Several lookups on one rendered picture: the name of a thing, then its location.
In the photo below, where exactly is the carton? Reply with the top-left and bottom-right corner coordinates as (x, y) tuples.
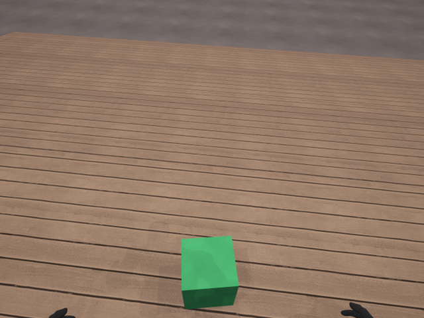
(182, 236), (239, 309)

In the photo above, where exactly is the right robot hand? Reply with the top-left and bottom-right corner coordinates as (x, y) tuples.
(341, 302), (373, 318)

